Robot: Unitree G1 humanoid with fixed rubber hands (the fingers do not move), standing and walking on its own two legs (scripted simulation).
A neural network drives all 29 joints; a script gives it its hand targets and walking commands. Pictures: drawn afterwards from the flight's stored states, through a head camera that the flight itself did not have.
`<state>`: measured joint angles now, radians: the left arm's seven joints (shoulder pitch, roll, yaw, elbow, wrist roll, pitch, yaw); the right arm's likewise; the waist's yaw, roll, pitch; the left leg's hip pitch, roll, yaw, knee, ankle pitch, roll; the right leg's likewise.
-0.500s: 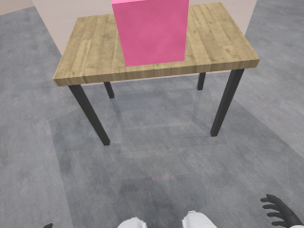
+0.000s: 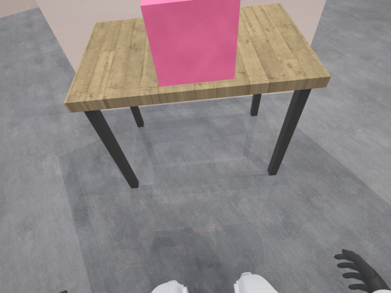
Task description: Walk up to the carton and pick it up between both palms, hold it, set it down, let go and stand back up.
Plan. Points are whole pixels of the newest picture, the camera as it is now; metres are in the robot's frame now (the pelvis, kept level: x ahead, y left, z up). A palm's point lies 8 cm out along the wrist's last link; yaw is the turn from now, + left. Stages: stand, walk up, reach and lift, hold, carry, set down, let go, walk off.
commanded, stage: walk up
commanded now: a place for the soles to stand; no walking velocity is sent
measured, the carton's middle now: (190, 24) +0.90 +0.01 +0.09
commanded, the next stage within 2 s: none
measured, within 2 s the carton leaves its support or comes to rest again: neither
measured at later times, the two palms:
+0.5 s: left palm out of the picture +0.09 +0.33 -0.08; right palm (376, 288) +0.13 -0.31 -0.08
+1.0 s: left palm out of the picture +0.09 +0.33 -0.08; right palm (376, 287) +0.14 -0.31 -0.07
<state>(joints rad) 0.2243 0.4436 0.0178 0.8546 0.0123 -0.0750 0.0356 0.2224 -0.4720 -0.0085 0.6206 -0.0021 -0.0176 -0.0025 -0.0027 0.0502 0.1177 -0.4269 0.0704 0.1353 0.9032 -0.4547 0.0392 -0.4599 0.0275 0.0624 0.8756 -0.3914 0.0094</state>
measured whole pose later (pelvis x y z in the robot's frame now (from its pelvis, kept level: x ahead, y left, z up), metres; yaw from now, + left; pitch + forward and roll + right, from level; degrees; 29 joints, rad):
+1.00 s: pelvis +0.00 +0.00 +0.00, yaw +0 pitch -1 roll -1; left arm 0.22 0.44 0.02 0.86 0.01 -0.08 0.02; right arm 0.22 -0.47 -0.01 0.62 0.00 -0.04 0.01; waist 0.00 0.05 0.08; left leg -0.43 0.07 0.14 0.90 -0.46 0.04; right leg -0.47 0.02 0.06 0.88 -0.45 -0.02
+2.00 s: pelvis +0.17 +0.00 +0.03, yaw -2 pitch -4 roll +0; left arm 0.34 0.44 0.06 0.82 0.01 -0.07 -0.04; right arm 0.35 -0.48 -0.01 0.63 0.00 -0.07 0.03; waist 0.00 -0.01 0.03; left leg -0.36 0.08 0.15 1.01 -0.51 0.04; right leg -0.33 0.00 0.01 0.66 -0.26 -0.04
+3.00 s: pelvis +0.33 +0.01 +0.01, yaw -2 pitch -1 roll -1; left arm 0.22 0.44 0.04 0.84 0.01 -0.04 -0.02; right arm 0.36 -0.44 -0.01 0.66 0.00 -0.09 -0.01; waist 0.00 -0.04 0.06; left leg -0.36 0.07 0.16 0.80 -0.43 0.04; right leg -0.44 -0.01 0.00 0.78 -0.38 -0.05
